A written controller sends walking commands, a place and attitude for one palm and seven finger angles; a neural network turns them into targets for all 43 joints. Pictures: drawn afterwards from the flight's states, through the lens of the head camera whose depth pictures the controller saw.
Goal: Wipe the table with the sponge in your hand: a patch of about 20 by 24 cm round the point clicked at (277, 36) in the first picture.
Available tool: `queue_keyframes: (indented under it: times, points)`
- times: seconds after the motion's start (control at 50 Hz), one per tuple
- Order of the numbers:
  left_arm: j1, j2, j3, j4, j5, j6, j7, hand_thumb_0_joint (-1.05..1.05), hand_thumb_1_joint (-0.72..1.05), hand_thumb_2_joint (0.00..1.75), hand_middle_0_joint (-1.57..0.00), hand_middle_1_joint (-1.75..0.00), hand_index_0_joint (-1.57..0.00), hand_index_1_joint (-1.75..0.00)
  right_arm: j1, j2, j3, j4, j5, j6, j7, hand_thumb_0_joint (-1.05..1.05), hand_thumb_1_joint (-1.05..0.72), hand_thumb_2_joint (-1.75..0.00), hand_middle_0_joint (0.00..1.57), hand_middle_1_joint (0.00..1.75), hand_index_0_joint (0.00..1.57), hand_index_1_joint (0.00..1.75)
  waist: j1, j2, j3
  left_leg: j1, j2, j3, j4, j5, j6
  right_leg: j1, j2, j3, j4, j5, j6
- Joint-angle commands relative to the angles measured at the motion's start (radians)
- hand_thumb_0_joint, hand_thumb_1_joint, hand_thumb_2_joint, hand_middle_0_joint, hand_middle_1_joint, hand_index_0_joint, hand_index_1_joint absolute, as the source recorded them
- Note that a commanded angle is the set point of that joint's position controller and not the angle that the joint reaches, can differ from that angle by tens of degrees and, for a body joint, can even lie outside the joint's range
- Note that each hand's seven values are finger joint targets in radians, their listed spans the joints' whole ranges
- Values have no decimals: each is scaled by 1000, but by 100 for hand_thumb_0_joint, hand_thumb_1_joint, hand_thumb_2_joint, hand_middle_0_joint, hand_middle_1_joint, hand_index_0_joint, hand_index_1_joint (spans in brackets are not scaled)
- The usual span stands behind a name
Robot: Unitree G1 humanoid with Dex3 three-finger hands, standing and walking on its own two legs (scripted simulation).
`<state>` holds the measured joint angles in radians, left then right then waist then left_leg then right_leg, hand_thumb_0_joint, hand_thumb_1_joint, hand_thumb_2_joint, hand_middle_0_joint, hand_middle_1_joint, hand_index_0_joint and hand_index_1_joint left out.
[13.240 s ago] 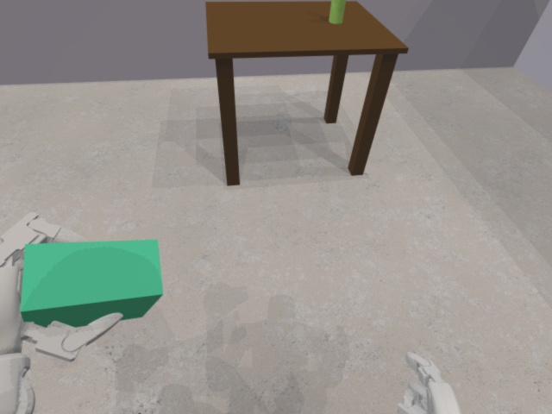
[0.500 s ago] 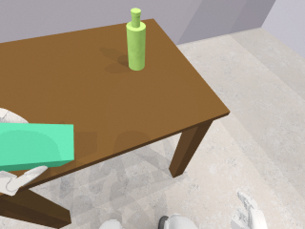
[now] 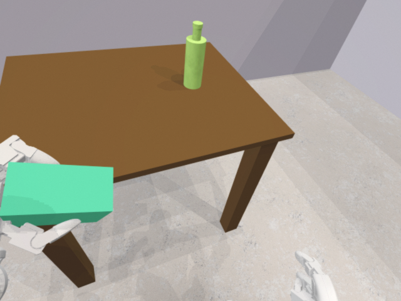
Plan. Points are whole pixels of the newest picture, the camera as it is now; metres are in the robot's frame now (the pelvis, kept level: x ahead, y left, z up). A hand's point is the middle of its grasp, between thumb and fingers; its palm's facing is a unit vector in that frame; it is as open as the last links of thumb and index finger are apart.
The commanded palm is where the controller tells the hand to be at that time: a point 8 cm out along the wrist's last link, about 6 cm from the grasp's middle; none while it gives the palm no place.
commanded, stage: come to a stop and stand still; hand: left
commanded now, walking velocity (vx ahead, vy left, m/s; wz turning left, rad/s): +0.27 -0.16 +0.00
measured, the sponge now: (75, 197) +0.22 +0.22 +0.15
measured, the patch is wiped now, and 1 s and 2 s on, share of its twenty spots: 0.00 0.00 0.00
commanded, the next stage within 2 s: look again from close up in 0.80 s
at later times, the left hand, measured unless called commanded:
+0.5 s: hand (104, 215) +0.18 +0.16 +0.18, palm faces +0.27 -0.82 -0.51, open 10.5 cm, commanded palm +0.13 +0.20 +0.21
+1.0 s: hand (50, 196) +0.19 +0.23 +0.20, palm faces +0.45 -0.78 -0.43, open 10.5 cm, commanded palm +0.12 +0.23 +0.21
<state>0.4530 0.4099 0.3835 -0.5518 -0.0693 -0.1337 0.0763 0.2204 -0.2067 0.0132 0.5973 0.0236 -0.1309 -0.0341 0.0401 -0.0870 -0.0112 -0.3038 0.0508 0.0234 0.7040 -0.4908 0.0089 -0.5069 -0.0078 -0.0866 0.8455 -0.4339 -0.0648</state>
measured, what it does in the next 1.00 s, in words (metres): steps on the spot: right foot, then left foot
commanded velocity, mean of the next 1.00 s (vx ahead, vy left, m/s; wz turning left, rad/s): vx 0.06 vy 0.05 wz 0.00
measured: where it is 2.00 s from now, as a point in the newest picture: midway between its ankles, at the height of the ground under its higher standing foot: outside the picture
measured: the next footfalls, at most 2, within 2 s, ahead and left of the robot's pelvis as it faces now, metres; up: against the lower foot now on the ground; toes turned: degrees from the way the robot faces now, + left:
right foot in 0.26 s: +0.05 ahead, -0.14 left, +0.00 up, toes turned -8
left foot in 0.56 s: +0.02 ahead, +0.07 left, +0.00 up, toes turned -2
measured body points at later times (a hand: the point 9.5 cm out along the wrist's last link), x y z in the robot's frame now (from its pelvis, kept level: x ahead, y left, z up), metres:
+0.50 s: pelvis -0.04 -0.07 +0.02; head +0.00 -0.08 +0.47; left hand +0.16 +0.21 +0.20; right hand +0.10 -0.33 -0.07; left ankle +0.00 +0.08 -0.68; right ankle +0.01 -0.13 -0.71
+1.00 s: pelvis -0.05 -0.05 +0.03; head -0.03 -0.05 +0.48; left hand +0.16 +0.27 +0.22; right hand +0.13 -0.26 -0.06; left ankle -0.03 +0.08 -0.70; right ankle +0.01 -0.13 -0.71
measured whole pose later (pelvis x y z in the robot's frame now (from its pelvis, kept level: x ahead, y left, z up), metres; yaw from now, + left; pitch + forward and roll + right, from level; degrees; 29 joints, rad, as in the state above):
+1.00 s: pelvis -0.05 -0.05 +0.03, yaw -2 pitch -2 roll +1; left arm 0.26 0.43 0.40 -0.31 -0.03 -0.19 0.10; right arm 0.20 -0.19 0.03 0.61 0.02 -0.16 -0.03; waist 0.09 -0.02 0.10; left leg -0.28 0.01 0.02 0.63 -0.31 0.00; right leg -0.29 0.00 -0.11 0.50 -0.17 -0.07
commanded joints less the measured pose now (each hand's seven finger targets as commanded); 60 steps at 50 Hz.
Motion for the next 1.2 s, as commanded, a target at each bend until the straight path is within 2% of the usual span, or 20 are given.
queue_keyframes:
  times: [0.0, 0.02, 0.06, 0.16, 0.2, 0.22, 0.24, 0.26, 0.32, 0.48, 0.56, 0.68, 0.86, 0.88, 0.9, 0.94, 1.0, 1.06, 1.12, 1.18]
  points:
    - [-290, 198, 89, -206, 49, -71, 38, 0, 10, 130, -120, -160, -120, -160, -89, -146, -69, -144, -7, -94, -3, 0, -90, -90, 20, 30, 20, 30, -21, 268, -84, 260, 237, -197, -406, 456, 175, -256, 13, 35, 415, -25, 66]
    - [-325, 172, 48, -234, 42, -65, 30, 0, 10, 130, -120, -160, -120, -160, -84, -119, -60, -149, -12, -98, 20, 0, -90, -90, 20, 30, 20, 30, -55, 307, -68, 254, 271, -345, -407, 347, 196, -285, -26, 77, 462, 3, 62]
    - [-322, 154, 19, -249, 40, -56, 20, 0, 10, 130, -120, -160, -120, -160, -106, -122, -60, -154, -3, -101, 41, 0, -90, -90, 20, 30, 20, 30, -41, 260, 3, 169, 287, -360, -493, 132, 205, -286, -57, 102, 457, 61, 62]
    - [-112, 173, 73, -228, 24, -57, 31, 0, 10, 130, -120, -160, -120, -160, -85, -128, -53, -193, 2, -86, 31, 0, -90, -90, 20, 30, 20, 30, -15, 351, -32, -47, 183, -110, -473, -76, 118, 191, -12, -50, -93, 41, 50]
    - [-29, 208, 132, -164, 18, -56, 45, 0, 10, 130, -120, -160, -120, -160, -80, -119, -50, -195, 1, -63, 16, 0, -90, -90, 20, 30, 20, 30, 5, 252, -80, -154, 124, -40, -242, -137, 72, 433, 8, -63, -313, 20, 30]
    - [-12, 213, 139, -131, 16, -48, 42, 0, 10, 130, -120, -160, -120, -160, -73, -108, -52, -186, 4, -46, 12, 0, -90, -90, 20, 30, 20, 30, 3, 27, -53, -249, 32, 46, 75, -71, 46, 466, -74, 87, -436, 8, -23]
    - [3, 228, 143, -102, 8, -34, 39, 0, 10, 130, -120, -160, -120, -160, -70, -96, -53, -180, 18, -36, 8, 0, -90, -90, 20, 30, 20, 30, -17, -196, -38, -351, -47, 40, 381, -23, 24, 412, -281, 448, -575, -88, -116]
    - [-65, 244, 157, -159, -13, -37, 38, 0, 10, 130, -120, -160, -120, -160, -95, -104, -50, -180, 24, -31, 0, 0, -90, -90, 20, 30, 20, 30, -33, -196, 3, -407, -30, -11, 562, 46, 2, 341, -372, 541, -636, 33, -164]
    - [-44, 205, 164, -90, -15, -41, 30, 0, 10, 130, -120, -160, -120, -160, -90, -115, -55, -114, 15, -28, -5, 0, -90, -90, 20, 30, 20, 30, -52, -11, -32, -300, 24, -40, 500, 156, -12, 191, -336, 443, -627, -188, -138]
    - [56, 198, 145, -266, -22, -67, 68, 0, 10, 130, -120, -160, -120, -160, -117, -120, -62, -148, 3, -65, -19, 0, -90, -90, 20, 30, 20, 30, -35, 48, -91, 89, -30, 64, -225, 217, 33, 260, -276, 232, -451, 123, -22]
    - [62, 196, 142, -290, -12, -69, 76, 0, 10, 130, -120, -160, -120, -160, -104, -170, -84, -173, 14, -73, -21, 0, -90, -90, 20, 30, 20, 30, -21, 185, -106, 133, 85, -92, -245, 447, 72, 267, -161, 164, -319, 296, 39]
    - [16, 167, 148, -146, -21, -45, 85, 0, 10, 130, -120, -160, -120, -160, -97, -137, -68, -144, 23, -46, -21, 0, -90, -90, 20, 30, 20, 30, -37, -27, -42, 51, -9, -12, -107, 224, 10, 248, -268, 292, -515, 161, -14]
    - [-81, 122, 70, -139, -7, -34, 65, 0, 10, 130, -120, -160, -120, -160, -146, -124, -30, -165, 2, -42, -26, 0, -90, -90, 20, 30, 20, 30, -31, 77, 8, 100, 33, -61, -256, 161, 42, 184, -146, 174, -534, -36, 29]
    - [-933, 836, 608, -228, 104, -128, 65, 0, 10, 130, -120, -160, -120, -160, 28, -121, -87, -110, -51, -85, -45, 0, -90, -90, 20, 30, 20, 30, 36, -200, 21, -33, 2, 57, -41, 239, 12, 195, -165, 316, -636, 153, 84]
    - [-416, 269, 212, 205, 50, -115, 23, 0, 10, 130, -120, -160, -120, -160, -17, -30, -34, -105, -33, -99, -27, 0, -90, -90, 20, 30, 20, 30, 4, -187, -116, -42, -94, -10, 32, 181, -2, 313, -246, 370, -564, 283, -4]
    - [-254, 86, 67, 132, 14, -146, 39, 0, 10, 130, -120, -160, -120, -160, -54, -66, -28, -177, 2, -111, 3, 0, -90, -90, 20, 30, 20, 30, 21, 14, -81, -26, -39, -5, -37, 135, -6, 408, -295, 363, -580, 478, -13]
    - [-241, 81, -2, -47, 17, -178, 57, 0, 10, 130, -120, -160, -120, -160, -54, -92, -32, -131, -23, -120, 12, 0, -90, -90, 20, 30, 20, 30, 7, 165, -137, 131, -78, 3, -276, 251, 0, 396, -175, 216, -519, 269, -2]
    - [-207, 83, -9, -117, 21, -173, 49, 0, 10, 130, -120, -160, -120, -160, -81, -131, -39, -157, -16, -121, 31, 0, -90, -90, 20, 30, 20, 30, 10, 128, -97, 57, 44, -152, -398, 365, 33, 395, -54, 113, -399, 168, 48]
    - [-201, 159, 92, -142, 37, -186, 51, 0, 10, 130, -120, -160, -120, -160, -123, -111, -26, -179, -19, -100, 27, 0, -90, -90, 20, 30, 20, 30, 14, 235, -4, -155, 107, -234, -548, 71, 49, 445, -15, 69, -284, 135, 60]
    - [-190, 186, 145, -130, 31, -197, 50, 0, 10, 130, -120, -160, -120, -160, -110, -110, -35, -187, -24, -91, 23, 0, -90, -90, 20, 30, 20, 30, 6, 202, -37, -69, 87, -186, -483, 226, 28, 435, -14, 60, -328, 212, 54]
